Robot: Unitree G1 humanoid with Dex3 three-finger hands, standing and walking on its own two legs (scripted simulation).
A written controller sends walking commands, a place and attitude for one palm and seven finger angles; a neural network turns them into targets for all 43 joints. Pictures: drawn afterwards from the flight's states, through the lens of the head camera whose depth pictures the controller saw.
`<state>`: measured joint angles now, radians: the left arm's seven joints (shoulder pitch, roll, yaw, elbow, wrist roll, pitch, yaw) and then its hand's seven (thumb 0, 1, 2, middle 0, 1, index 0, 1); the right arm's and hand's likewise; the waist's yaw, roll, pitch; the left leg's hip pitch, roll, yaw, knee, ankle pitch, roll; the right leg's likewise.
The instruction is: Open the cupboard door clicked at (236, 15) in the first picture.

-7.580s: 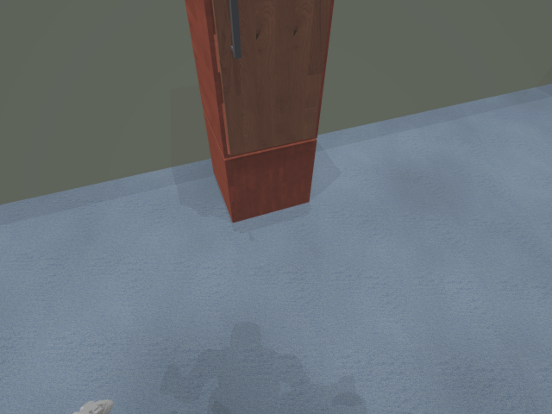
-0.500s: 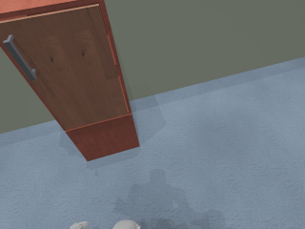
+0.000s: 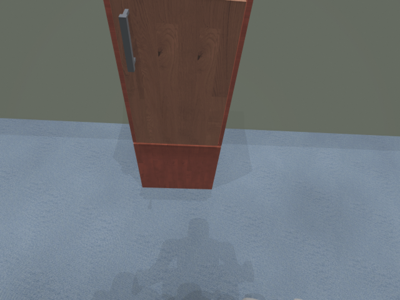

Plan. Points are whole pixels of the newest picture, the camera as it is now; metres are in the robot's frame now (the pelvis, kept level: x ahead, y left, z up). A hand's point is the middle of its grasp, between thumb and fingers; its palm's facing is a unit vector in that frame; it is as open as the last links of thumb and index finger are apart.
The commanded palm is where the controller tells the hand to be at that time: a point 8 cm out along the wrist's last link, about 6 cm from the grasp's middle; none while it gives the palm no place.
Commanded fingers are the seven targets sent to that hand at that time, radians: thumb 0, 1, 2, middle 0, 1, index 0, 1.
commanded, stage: take the last steps up to it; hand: left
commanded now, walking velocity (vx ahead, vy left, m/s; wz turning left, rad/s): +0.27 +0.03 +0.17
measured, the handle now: (128, 41) +0.73 +0.28 +0.12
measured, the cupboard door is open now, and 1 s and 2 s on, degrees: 0 0 0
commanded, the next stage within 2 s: come to a stop and stand still in 0.72 s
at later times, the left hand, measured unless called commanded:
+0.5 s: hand out of the picture +0.02 +0.13 -0.16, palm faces +0.15 -0.96 -0.24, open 7.3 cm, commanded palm none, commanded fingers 0.00 0.90 0.90 -0.20 -0.30 -0.20 -0.30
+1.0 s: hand (108, 299) +0.14 +0.21 -0.19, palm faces +0.21 -0.96 -0.17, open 7.4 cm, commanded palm none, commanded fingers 0.00 0.90 0.90 -0.20 -0.30 -0.20 -0.30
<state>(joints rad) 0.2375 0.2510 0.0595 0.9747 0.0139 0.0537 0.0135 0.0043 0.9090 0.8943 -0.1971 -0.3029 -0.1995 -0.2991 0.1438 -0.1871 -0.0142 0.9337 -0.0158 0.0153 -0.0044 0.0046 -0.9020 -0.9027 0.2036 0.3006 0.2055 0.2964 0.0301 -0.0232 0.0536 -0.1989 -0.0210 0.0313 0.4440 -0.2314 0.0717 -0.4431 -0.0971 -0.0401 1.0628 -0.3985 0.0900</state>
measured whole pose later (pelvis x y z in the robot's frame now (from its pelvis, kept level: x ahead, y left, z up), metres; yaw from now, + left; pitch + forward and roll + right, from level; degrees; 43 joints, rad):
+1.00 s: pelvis +0.18 +0.05 -0.01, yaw +6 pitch -2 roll +0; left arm 0.32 0.15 0.04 1.10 0.01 0.01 0.04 0.00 0.91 0.89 -0.20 -0.30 -0.20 -0.30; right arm 0.11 -0.12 -0.02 1.01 -0.01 -0.05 -0.04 -0.02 -0.94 -0.90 0.20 0.30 0.21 0.30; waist 0.04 -0.04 0.06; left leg -0.23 0.00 0.16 0.46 -0.20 0.06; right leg -0.41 -0.08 -0.05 1.01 -0.41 0.04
